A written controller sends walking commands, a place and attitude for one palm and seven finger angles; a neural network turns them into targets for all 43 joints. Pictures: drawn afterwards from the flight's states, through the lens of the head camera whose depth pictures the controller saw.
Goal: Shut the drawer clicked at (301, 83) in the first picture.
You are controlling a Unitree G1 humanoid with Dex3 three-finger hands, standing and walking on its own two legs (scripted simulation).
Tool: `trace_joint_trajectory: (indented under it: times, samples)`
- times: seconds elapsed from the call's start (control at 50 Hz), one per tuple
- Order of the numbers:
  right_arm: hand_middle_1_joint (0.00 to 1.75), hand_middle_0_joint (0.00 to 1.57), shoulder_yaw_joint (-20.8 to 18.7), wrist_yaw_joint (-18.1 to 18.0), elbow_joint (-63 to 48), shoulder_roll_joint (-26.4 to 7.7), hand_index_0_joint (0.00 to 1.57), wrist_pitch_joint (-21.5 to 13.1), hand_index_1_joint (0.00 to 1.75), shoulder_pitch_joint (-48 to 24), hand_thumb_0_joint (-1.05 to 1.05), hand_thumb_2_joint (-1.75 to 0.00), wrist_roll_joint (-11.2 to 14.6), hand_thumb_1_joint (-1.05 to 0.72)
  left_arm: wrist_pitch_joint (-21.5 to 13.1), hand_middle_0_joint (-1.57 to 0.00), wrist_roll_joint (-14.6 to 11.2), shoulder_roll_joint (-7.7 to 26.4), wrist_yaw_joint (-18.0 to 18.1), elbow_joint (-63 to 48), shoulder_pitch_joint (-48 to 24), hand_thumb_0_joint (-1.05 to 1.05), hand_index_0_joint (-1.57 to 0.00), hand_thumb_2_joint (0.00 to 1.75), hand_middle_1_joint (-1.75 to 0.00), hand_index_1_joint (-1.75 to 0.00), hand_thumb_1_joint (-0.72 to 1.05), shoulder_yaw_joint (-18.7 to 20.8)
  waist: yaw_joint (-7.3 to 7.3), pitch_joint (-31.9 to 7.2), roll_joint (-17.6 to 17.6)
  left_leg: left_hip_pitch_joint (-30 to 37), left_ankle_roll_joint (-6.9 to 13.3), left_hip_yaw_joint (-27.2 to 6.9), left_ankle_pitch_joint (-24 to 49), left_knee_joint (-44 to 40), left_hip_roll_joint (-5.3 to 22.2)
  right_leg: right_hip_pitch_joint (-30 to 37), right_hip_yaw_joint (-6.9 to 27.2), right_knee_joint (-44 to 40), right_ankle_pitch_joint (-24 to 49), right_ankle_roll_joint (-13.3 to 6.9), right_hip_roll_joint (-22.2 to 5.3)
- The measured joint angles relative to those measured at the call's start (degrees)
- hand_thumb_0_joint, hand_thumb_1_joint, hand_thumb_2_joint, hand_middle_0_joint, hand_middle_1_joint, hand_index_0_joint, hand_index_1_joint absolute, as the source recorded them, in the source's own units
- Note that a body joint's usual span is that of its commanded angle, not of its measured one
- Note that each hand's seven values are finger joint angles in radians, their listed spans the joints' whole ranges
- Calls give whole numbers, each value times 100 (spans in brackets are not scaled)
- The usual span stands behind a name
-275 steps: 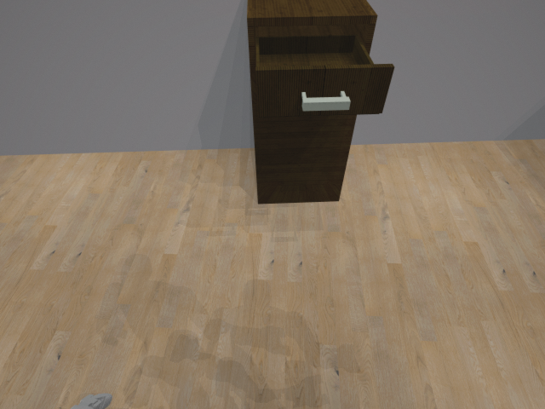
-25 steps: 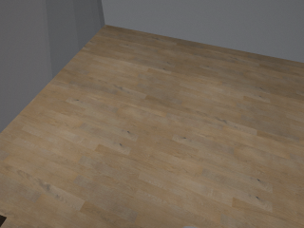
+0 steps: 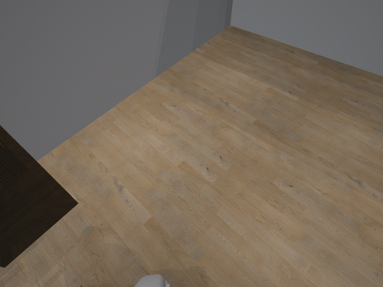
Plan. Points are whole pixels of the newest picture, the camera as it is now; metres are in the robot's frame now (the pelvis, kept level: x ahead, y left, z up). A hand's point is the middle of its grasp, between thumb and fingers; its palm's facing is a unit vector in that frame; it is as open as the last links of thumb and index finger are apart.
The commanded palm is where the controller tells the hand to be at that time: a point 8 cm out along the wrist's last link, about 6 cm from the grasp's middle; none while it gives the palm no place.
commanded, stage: turn to face it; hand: left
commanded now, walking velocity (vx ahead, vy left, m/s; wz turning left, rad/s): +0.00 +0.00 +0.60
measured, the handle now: out of the picture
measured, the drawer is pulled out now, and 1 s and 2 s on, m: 0.30 0.30 0.30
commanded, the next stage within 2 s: take the last steps up to it in 1.64 s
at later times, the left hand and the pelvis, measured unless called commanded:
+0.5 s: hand out of the picture +0.07 +0.28 -0.15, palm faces +0.28 -0.92 -0.26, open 7.4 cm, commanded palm none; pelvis +0.00 +0.04 +0.00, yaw +16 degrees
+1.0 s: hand out of the picture -0.09 +0.24 -0.18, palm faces +0.59 -0.77 -0.25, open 7.4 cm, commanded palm none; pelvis +0.00 +0.05 -0.01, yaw +36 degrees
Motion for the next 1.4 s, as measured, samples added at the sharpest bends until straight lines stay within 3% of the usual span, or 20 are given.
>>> trace_joint_trajectory:
  times: [0.06,0.1,0.12,0.18,0.22,0.28,0.5,0.58,0.6,0.64,0.7,0.8,0.92,0.98,1.02,1.04,1.08,1.16,1.26,1.4]
  samples:
    - [30,19,66,-6,-75,60,19,-88,29,-167,1,-90,31,-91,32,-21,10,109,-15,39,38,0,-21,90,-30,-30,90,49,82,70,-114,436,77,194,26,-942,-50,-129,-168,262,-117,132,-178]
    - [30,20,108,-1,-169,83,19,-196,29,-227,1,-90,33,-91,71,-21,-28,214,-26,53,105,0,-21,90,-30,-30,90,99,99,50,-182,806,206,294,557,-1800,-113,-286,-271,629,-294,257,-313]
    - [30,20,116,-10,-190,149,19,-259,29,-288,1,-90,28,-91,116,-21,-53,309,-30,90,85,0,-21,90,-30,-30,90,141,112,90,-319,776,352,308,570,-1780,-216,-455,-111,1033,-534,321,-383]
    - [30,20,201,-49,-268,297,20,-396,29,-335,1,-90,29,-91,313,-20,-56,498,9,207,-21,0,-21,90,-30,-30,91,230,135,107,-439,721,626,226,481,-1668,-286,-1085,529,2587,-1265,401,-86]
    - [30,20,230,-110,-290,341,20,-424,30,-286,1,-90,18,-91,348,-20,-64,541,0,242,-123,0,-20,90,-30,-30,91,263,87,62,-379,781,668,97,589,-1857,-298,-1379,723,3211,-1079,425,96]
    - [30,20,253,-159,-262,354,20,-415,30,-203,1,-90,11,-91,299,-20,-74,543,-37,156,-287,1,-20,90,-30,-30,91,271,34,16,-274,897,707,-82,804,-2186,-364,-1591,922,3436,-718,471,230]
    - [30,20,196,-161,-108,324,20,-314,30,287,1,-90,-40,-91,208,-20,-124,341,9,-235,-935,0,-20,90,-30,-30,91,179,-291,-78,36,855,673,-753,1061,-2426,-661,-1137,1245,1850,-713,464,591]
    - [30,20,123,-159,-44,254,20,-253,30,466,1,-90,-9,-91,70,-20,-159,242,12,-385,-987,0,-20,90,-30,-30,91,93,-360,-132,154,629,533,-1012,939,-2090,-788,-451,1187,317,-42,379,732]
    - [30,20,97,-153,-25,222,20,-241,30,497,1,-90,21,-91,9,-20,-139,208,25,-401,-972,0,-20,90,-30,-30,91,78,-345,-144,201,514,494,-1027,808,-1844,-785,-333,1114,97,-37,168,742]
    - [30,20,26,-153,15,141,20,-178,30,509,1,-90,26,-91,-26,-20,-99,114,36,-399,-925,0,-20,90,-30,-30,91,7,-375,-120,311,149,359,-891,-42,-766,-764,-303,942,204,-122,-89,707]
    - [30,20,-39,-105,69,34,20,-107,30,520,1,-90,-12,-91,-23,-20,-93,4,43,-367,-754,0,-21,90,-30,-30,91,-48,-395,-125,333,-331,206,-546,-165,817,-622,-91,720,71,-120,-142,540]
    - [30,20,-53,-32,102,-51,20,-56,29,438,1,-90,-11,-91,-22,-20,-74,-51,39,-260,-502,0,-21,90,-30,-30,90,-76,-381,-55,248,-533,9,-284,206,1468,-212,181,365,-116,-96,-76,308]
    - [30,20,12,-7,77,-35,19,-27,29,133,1,-90,11,-91,10,-21,-19,60,16,-143,-227,0,-21,90,-30,-30,90,-31,-182,91,26,-137,0,21,57,193,3,252,-22,38,-242,82,17]
    - [30,19,63,0,-33,-5,19,-100,29,-43,1,-90,26,-91,61,-21,-6,209,7,-75,-106,0,-21,90,-30,-30,90,40,-65,143,-105,217,98,241,153,-728,-32,183,-212,343,-428,231,-155]
    - [30,19,92,9,-149,0,19,-199,29,-119,1,-90,17,-91,106,-21,-35,342,-6,-31,-3,0,-21,90,-30,-30,90,100,-19,125,-205,513,267,342,685,-1452,-129,22,-296,801,-654,345,-321]
    - [30,20,98,4,-193,42,19,-267,29,-181,1,-90,10,-91,156,-21,-61,431,-9,19,-7,0,-21,90,-30,-30,90,145,8,150,-319,452,454,351,657,-1361,-225,-192,-110,1306,-974,387,-375]
    - [30,20,158,-21,-266,115,19,-383,29,-258,1,-90,30,-91,299,-20,-70,561,26,118,-48,0,-21,90,-30,-30,90,202,70,173,-410,406,705,326,450,-1227,-293,-694,429,2463,-1540,393,-170]
    - [30,20,242,-153,-341,207,20,-446,29,-220,1,-90,17,-91,360,-20,-74,612,20,206,-206,1,-20,90,-30,-30,91,239,37,99,-308,632,796,117,662,-1740,-378,-1372,847,3655,-1113,419,150]
    - [30,20,316,-190,-275,308,20,-441,30,-74,1,-90,24,-91,262,-20,-77,546,-13,64,-427,1,-20,90,-30,-30,91,199,-9,-3,-168,950,910,-151,1063,-2432,-543,-1651,1092,3576,-471,479,272]
    - [30,20,336,-184,-113,484,20,-401,30,288,1,-90,-1,-91,247,-20,-83,409,26,-26,-685,0,-20,90,-30,-30,91,154,-154,-163,-87,1123,927,-505,1261,-2737,-748,-1472,1238,2894,-427,503,412]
